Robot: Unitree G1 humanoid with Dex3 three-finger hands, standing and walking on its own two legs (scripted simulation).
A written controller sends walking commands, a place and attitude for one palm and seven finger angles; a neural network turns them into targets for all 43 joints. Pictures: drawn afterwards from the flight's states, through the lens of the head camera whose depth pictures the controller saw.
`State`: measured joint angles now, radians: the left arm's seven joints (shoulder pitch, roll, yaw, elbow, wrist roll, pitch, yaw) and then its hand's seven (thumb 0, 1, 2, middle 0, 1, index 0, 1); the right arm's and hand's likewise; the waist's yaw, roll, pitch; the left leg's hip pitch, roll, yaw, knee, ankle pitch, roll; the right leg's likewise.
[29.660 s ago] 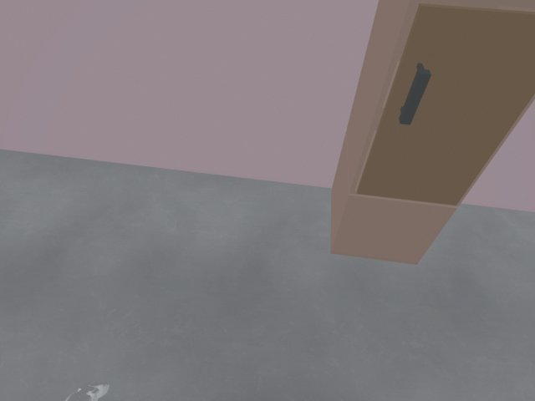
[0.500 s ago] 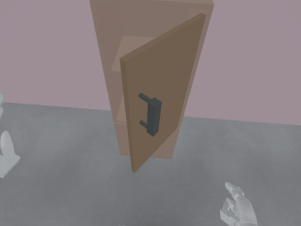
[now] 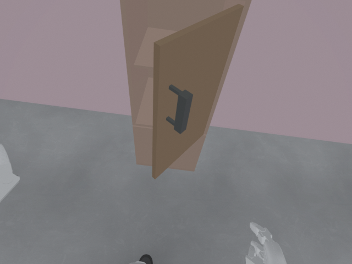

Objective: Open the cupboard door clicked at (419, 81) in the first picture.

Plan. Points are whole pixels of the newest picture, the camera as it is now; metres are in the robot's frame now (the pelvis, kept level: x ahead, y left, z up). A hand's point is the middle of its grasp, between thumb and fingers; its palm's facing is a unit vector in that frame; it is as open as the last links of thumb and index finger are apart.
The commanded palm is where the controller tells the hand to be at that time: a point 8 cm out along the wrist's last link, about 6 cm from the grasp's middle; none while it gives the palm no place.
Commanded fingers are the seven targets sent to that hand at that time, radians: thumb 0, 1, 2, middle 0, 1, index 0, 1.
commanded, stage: step back with the hand held close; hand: left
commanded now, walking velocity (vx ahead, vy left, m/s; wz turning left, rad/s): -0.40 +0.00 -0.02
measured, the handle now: (176, 109) +0.49 +0.04 +0.06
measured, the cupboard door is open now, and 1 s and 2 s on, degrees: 54 54 54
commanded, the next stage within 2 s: stop stepping back and stand still in 0.02 s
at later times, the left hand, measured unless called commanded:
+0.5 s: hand out of the picture +0.10 +0.23 +0.15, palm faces +0.41 -0.82 -0.41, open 7.4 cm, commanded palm +0.04 +0.27 +0.18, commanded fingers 0.00 0.90 0.90 -0.20 -0.30 -0.20 -0.30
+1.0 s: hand out of the picture +0.08 +0.22 +0.13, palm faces +0.31 -0.79 -0.52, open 7.4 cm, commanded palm none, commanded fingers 0.00 0.90 0.90 -0.20 -0.30 -0.20 -0.30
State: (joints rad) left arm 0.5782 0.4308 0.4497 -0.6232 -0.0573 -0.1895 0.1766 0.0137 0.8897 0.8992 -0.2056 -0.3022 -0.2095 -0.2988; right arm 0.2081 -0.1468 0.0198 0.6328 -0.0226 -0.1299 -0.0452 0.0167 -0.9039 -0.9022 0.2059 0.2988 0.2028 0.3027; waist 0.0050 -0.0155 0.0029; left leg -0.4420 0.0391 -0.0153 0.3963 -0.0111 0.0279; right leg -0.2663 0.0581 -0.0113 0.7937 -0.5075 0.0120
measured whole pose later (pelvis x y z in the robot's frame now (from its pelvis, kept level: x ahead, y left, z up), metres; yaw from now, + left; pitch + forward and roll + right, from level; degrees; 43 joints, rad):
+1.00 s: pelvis -0.13 -0.03 -0.01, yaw +1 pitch +0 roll +0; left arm 0.50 0.42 0.31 -0.34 0.01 -0.21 0.10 0.01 0.89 0.90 -0.21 -0.30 -0.21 -0.30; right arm 0.24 -0.19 0.03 0.70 -0.01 -0.16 -0.02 0.02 -0.90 -0.90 0.21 0.30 0.20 0.30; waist 0.00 0.04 0.00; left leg -0.32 0.00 0.01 0.59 -0.23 0.01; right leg -0.24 0.03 -0.07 0.52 -0.27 -0.05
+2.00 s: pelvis -0.13 -0.02 +0.00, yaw +2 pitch -2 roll +0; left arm 0.27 0.12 0.01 1.15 0.01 0.00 0.03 0.01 0.92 0.90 -0.20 -0.30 -0.20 -0.30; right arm 0.32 -0.12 0.01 1.14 -0.02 0.01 -0.04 0.01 -0.91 -0.90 0.20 0.30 0.20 0.30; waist -0.01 0.01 0.04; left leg -0.21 -0.01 0.01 0.43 -0.18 0.02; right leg -0.17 0.01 -0.08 0.43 -0.23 -0.04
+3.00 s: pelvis -0.11 -0.03 +0.00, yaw -2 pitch -1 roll +0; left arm 0.27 0.14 0.04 1.12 0.01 0.02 0.02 0.00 0.91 0.90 -0.20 -0.30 -0.20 -0.30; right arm 0.24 -0.14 -0.02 1.11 -0.02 0.03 -0.05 0.01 -0.91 -0.90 0.20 0.30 0.20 0.30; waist 0.01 0.01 0.06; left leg -0.21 0.03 0.05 0.50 -0.26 0.00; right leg -0.18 0.05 -0.03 0.48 -0.27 -0.05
